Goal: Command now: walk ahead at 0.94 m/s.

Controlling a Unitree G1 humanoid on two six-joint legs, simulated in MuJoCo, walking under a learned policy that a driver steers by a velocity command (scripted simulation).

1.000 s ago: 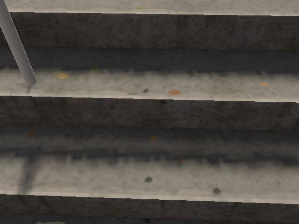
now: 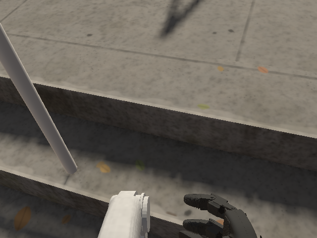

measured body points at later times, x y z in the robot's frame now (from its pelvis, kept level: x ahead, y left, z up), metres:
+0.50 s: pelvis +0.43 -0.03 +0.20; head +0.42 -0.03 +0.65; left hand +0.73 +0.05 +0.22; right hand +0.34 -0.21 +0.04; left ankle +0.27 +0.09 -0.53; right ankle +0.55 -0.15 -0.39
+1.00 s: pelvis +0.86 -0.07 +0.44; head +0.83 -0.07 +0.89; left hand +1.02 +0.15 +0.32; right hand +0.90 -0.33 +0.32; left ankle +0.90 +0.06 -0.24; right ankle +0.70 -0.16 -0.05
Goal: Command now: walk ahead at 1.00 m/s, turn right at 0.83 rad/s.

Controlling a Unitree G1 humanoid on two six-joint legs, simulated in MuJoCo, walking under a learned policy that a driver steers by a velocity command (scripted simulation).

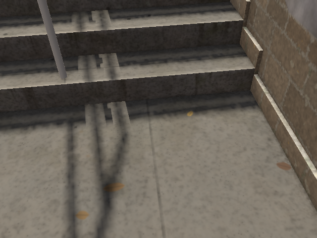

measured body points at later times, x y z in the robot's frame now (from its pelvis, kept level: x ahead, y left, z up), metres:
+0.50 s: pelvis +0.44 -0.06 +0.06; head +0.45 -0.06 +0.50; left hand +0.49 +0.19 -0.08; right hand +0.56 -0.33 -0.04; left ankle +0.43 +0.11 -0.54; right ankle +0.42 -0.13 -0.68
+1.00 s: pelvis +0.86 -0.05 +0.06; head +0.91 -0.06 +0.50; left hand +1.08 +0.18 -0.04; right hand +0.89 -0.32 -0.07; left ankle +0.95 +0.01 -0.68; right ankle +0.83 -0.21 -0.58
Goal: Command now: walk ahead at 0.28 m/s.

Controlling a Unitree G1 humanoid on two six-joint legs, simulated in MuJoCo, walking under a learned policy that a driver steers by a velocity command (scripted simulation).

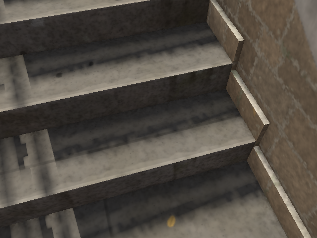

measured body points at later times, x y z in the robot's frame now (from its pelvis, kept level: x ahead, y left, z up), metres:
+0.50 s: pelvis +0.10 -0.01 +0.00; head +0.14 +0.00 +0.45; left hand +0.21 +0.29 -0.10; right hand +0.28 -0.26 -0.11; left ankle +0.10 +0.12 -0.69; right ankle +0.19 -0.15 -0.73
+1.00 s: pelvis +0.10 +0.07 +0.01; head +0.11 +0.11 +0.46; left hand +0.12 +0.39 -0.11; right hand +0.39 -0.09 -0.05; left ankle +0.09 +0.13 -0.73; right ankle +0.20 -0.08 -0.68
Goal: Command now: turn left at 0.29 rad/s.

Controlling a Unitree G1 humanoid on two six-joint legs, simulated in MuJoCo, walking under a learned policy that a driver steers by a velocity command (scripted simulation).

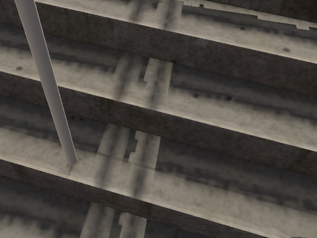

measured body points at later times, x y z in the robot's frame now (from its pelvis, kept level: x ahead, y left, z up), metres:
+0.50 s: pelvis +0.14 -0.01 -0.01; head +0.17 -0.03 +0.44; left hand +0.05 +0.24 -0.13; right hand +0.38 -0.23 -0.09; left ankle +0.30 +0.15 -0.68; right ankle -0.02 -0.16 -0.74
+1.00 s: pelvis +0.49 +0.02 -0.01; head +0.51 +0.00 +0.44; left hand +0.77 +0.11 -0.05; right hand +0.38 -0.17 -0.16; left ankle +0.36 +0.16 -0.74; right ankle +0.62 -0.12 -0.49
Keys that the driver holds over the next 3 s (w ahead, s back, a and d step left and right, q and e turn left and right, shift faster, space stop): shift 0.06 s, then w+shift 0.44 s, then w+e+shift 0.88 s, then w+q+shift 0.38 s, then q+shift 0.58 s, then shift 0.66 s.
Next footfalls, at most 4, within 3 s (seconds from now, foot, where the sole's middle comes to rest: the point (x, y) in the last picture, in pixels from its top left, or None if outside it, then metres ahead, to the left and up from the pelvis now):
0.24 right None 0.02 -0.16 -0.78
0.62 left None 0.39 0.16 -0.78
1.06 right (177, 178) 0.66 -0.09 -0.62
1.44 left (183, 80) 1.06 -0.11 -0.45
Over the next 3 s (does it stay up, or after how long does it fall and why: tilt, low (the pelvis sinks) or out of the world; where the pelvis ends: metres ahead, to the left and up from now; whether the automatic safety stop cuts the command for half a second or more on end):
stays up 1.40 -0.52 0.62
